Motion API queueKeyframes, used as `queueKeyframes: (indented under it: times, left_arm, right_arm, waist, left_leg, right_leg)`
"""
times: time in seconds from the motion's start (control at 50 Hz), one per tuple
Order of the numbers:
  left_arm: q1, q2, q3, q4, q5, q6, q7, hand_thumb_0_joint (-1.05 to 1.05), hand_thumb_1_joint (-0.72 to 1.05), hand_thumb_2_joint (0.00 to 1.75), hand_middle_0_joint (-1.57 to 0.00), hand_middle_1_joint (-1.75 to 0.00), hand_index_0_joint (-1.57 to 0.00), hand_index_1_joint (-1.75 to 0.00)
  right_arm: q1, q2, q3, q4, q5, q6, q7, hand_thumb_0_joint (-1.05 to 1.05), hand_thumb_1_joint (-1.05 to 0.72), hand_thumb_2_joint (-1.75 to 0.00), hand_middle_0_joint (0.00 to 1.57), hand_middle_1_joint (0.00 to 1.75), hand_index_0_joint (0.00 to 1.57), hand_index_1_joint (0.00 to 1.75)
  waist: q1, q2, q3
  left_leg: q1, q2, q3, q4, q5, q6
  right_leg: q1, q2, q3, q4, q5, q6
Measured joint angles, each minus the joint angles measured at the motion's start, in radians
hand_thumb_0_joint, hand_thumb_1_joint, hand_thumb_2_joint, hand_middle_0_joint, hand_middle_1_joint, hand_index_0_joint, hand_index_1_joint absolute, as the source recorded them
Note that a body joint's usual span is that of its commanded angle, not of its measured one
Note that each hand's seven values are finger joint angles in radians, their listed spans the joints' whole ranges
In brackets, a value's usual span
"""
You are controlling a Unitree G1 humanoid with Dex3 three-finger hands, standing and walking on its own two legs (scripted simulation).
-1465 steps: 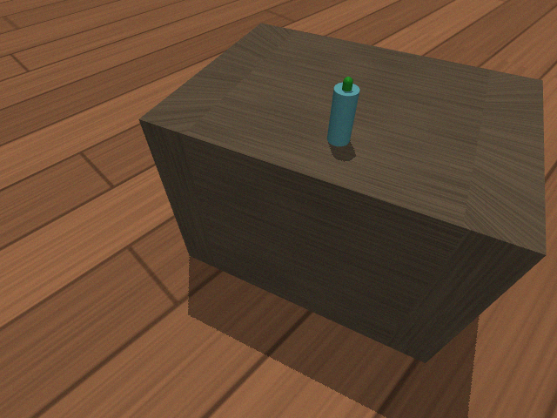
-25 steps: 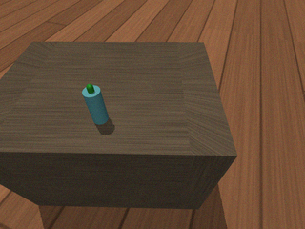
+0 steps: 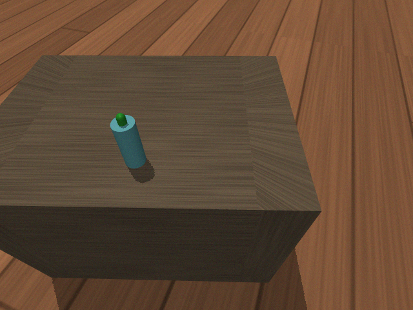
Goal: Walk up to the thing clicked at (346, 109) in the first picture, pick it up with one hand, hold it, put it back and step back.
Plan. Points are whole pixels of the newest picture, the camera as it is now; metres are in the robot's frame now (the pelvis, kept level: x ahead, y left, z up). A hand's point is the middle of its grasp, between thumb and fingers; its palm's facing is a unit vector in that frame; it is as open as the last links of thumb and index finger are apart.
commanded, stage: stand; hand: left
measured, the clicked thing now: (128, 139) +0.51 +0.22 +0.00
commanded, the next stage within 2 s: step back in 0.04 s
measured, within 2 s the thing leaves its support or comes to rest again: neither
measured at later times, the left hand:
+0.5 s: hand out of the picture +0.08 +0.31 -0.18, palm faces -0.05 -0.93 -0.36, open 7.4 cm
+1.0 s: hand out of the picture -0.02 +0.31 -0.16, palm faces -0.02 -0.92 -0.40, open 7.4 cm
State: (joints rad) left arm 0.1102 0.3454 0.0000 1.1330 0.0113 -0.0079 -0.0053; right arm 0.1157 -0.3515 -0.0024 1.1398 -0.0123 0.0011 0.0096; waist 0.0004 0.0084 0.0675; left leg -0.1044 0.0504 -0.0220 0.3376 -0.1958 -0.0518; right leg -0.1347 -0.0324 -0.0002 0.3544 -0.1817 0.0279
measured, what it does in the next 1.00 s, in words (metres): walks backwards: right foot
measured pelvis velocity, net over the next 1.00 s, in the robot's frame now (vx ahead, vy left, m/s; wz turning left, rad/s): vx -0.16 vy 0.05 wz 0.00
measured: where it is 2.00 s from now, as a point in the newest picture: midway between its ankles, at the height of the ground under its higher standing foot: outside the picture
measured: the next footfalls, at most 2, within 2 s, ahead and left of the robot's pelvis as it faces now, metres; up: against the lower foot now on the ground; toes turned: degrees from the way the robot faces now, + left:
right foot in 0.66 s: -0.07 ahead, -0.08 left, +0.00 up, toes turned +1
left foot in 1.02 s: -0.15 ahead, +0.17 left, +0.00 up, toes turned -3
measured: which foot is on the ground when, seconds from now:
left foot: down 0.00-0.70, up 0.72-1.00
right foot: down 0.00-0.30, up 0.32-0.64, down 0.66-1.00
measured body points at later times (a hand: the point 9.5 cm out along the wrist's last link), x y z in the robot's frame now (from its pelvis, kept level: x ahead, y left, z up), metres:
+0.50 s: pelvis -0.07 +0.05 -0.02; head +0.02 +0.07 +0.42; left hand +0.08 +0.35 -0.15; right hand -0.01 -0.28 -0.13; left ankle -0.05 +0.14 -0.75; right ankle -0.09 -0.09 -0.67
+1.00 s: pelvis -0.16 +0.05 -0.02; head -0.09 +0.05 +0.42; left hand -0.02 +0.36 -0.13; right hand -0.07 -0.27 -0.15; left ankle -0.19 +0.17 -0.74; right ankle -0.11 -0.08 -0.75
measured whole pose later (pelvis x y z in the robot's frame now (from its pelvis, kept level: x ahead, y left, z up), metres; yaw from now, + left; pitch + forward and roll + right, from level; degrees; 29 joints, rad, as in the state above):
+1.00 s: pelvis -0.16 +0.05 -0.02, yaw +0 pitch -1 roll +0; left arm 0.09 0.35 0.06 0.78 0.03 0.04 0.02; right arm 0.14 -0.42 -0.04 0.89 0.00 0.03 -0.02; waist 0.00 0.03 0.18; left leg -0.29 -0.03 -0.07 0.75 -0.46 -0.01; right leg -0.37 -0.01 0.02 0.62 -0.24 0.00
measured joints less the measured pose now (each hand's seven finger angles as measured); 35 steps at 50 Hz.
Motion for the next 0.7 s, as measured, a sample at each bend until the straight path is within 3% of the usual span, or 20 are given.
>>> queueKeyframes:
  times: [0.1, 0.16, 0.24, 0.3, 0.34, 0.4, 0.44, 0.48, 0.54, 0.6, 0.66, 0.7]
  left_arm:
    - [-0.009, 0.001, 0.023, -0.028, -0.012, 0.008, 0.000, 0.00, 0.90, 0.90, -0.20, -0.30, -0.20, -0.30]
    - [-0.035, 0.007, 0.040, -0.068, -0.015, 0.018, 0.004, 0.00, 0.90, 0.90, -0.20, -0.30, -0.20, -0.30]
    - [-0.061, 0.017, 0.050, -0.121, 0.003, 0.038, 0.006, 0.00, 0.90, 0.90, -0.20, -0.30, -0.20, -0.30]
    - [-0.077, 0.035, 0.049, -0.160, 0.006, 0.056, 0.010, 0.00, 0.90, 0.90, -0.20, -0.30, -0.20, -0.30]
    - [-0.109, 0.056, 0.057, -0.181, 0.001, 0.068, 0.022, 0.00, 0.90, 0.90, -0.20, -0.30, -0.20, -0.30]
    - [-0.127, 0.072, 0.065, -0.209, -0.002, 0.073, 0.040, 0.00, 0.90, 0.90, -0.20, -0.30, -0.20, -0.30]
    - [-0.122, 0.068, 0.062, -0.217, -0.006, 0.070, 0.043, 0.00, 0.90, 0.90, -0.20, -0.30, -0.20, -0.30]
    - [-0.103, 0.059, 0.058, -0.226, -0.008, 0.067, 0.038, 0.00, 0.90, 0.90, -0.20, -0.30, -0.20, -0.30]
    - [-0.065, 0.044, 0.054, -0.229, -0.003, 0.065, 0.030, 0.00, 0.90, 0.90, -0.20, -0.30, -0.20, -0.30]
    - [-0.032, 0.034, 0.055, -0.230, 0.001, 0.064, 0.023, 0.00, 0.90, 0.90, -0.20, -0.30, -0.20, -0.30]
    - [-0.007, 0.029, 0.060, -0.230, 0.006, 0.053, 0.017, 0.00, 0.90, 0.90, -0.20, -0.30, -0.20, -0.30]
    - [-0.008, 0.000, 0.061, -0.217, 0.014, 0.045, 0.018, 0.00, 0.90, 0.90, -0.20, -0.30, -0.20, -0.30]
  right_arm:
    - [-0.016, -0.012, -0.009, -0.024, 0.012, 0.014, 0.005, 0.01, -0.90, -0.90, 0.20, 0.30, 0.20, 0.30]
    - [-0.042, -0.034, -0.022, -0.061, 0.022, 0.023, 0.003, 0.01, -0.90, -0.90, 0.20, 0.30, 0.20, 0.30]
    - [-0.044, -0.065, -0.044, -0.111, 0.019, 0.040, 0.005, 0.01, -0.91, -0.90, 0.20, 0.30, 0.20, 0.30]
    - [-0.010, -0.080, -0.054, -0.140, 0.015, 0.037, 0.008, 0.01, -0.91, -0.90, 0.20, 0.30, 0.20, 0.30]
    - [-0.001, -0.061, -0.059, -0.141, 0.002, 0.033, 0.002, 0.01, -0.91, -0.90, 0.20, 0.30, 0.20, 0.30]
    - [0.018, -0.025, -0.046, -0.148, -0.011, 0.034, 0.000, 0.01, -0.91, -0.90, 0.20, 0.30, 0.20, 0.30]
    - [0.027, -0.014, -0.042, -0.157, -0.018, 0.036, -0.006, 0.01, -0.90, -0.90, 0.20, 0.30, 0.20, 0.30]
    - [0.027, -0.011, -0.041, -0.170, -0.020, 0.036, -0.014, 0.01, -0.90, -0.90, 0.20, 0.30, 0.20, 0.30]
    - [0.019, -0.011, -0.044, -0.202, -0.016, 0.029, -0.023, 0.01, -0.90, -0.90, 0.20, 0.30, 0.20, 0.30]
    - [0.005, -0.012, -0.043, -0.231, -0.010, 0.025, -0.027, 0.01, -0.90, -0.90, 0.21, 0.30, 0.20, 0.30]
    - [-0.007, -0.018, -0.038, -0.247, -0.003, 0.031, -0.024, 0.01, -0.90, -0.90, 0.21, 0.30, 0.20, 0.30]
    - [-0.025, -0.034, -0.041, -0.239, 0.006, 0.040, -0.023, 0.01, -0.90, -0.90, 0.20, 0.30, 0.20, 0.30]
  waist:
    - [-0.004, 0.007, 0.024]
    - [-0.009, 0.015, 0.075]
    - [-0.011, 0.005, 0.109]
    - [-0.025, 0.003, 0.093]
    - [-0.026, -0.026, 0.112]
    - [-0.027, -0.055, 0.133]
    - [-0.029, -0.054, 0.134]
    - [-0.024, -0.051, 0.133]
    - [-0.022, -0.039, 0.138]
    - [-0.020, -0.031, 0.143]
    - [-0.012, -0.024, 0.140]
    - [-0.022, 0.039, 0.158]
  left_leg:
    - [-0.051, 0.002, -0.007, 0.070, -0.024, 0.006]
    - [-0.128, -0.002, -0.009, 0.184, -0.042, 0.034]
    - [-0.213, -0.058, -0.002, 0.397, -0.208, 0.079]
    - [-0.190, -0.062, 0.005, 0.351, -0.141, 0.089]
    - [-0.198, -0.076, 0.008, 0.359, -0.193, 0.086]
    - [-0.202, -0.077, 0.007, 0.333, -0.157, 0.090]
    - [-0.201, -0.070, 0.007, 0.296, -0.127, 0.093]
    - [-0.199, -0.065, 0.021, 0.267, -0.106, 0.097]
    - [-0.199, -0.059, 0.042, 0.255, -0.092, 0.100]
    - [-0.209, -0.055, 0.066, 0.274, -0.093, 0.098]
    - [-0.237, -0.050, 0.088, 0.332, -0.113, 0.089]
    - [-0.246, -0.015, 0.059, 0.374, -0.124, 0.079]
  right_leg:
    - [-0.038, 0.003, -0.004, 0.044, -0.013, -0.002]
    - [-0.081, 0.001, -0.007, 0.094, -0.021, -0.003]
    - [-0.152, -0.028, 0.012, 0.179, -0.042, 0.005]
    - [-0.224, -0.036, 0.010, 0.270, -0.074, 0.006]
    - [-0.279, 0.003, 0.089, 0.403, -0.190, -0.027]
    - [-0.332, 0.104, 0.162, 0.611, -0.347, -0.053]
    - [-0.350, 0.145, 0.162, 0.707, -0.349, -0.055]
    - [-0.350, 0.155, 0.154, 0.757, -0.329, -0.046]
    - [-0.303, 0.140, 0.136, 0.716, -0.316, -0.021]
    - [-0.230, 0.101, 0.110, 0.557, -0.298, -0.011]
    - [-0.141, 0.066, 0.076, 0.325, -0.208, -0.026]
    - [-0.107, 0.098, 0.043, 0.278, -0.168, -0.041]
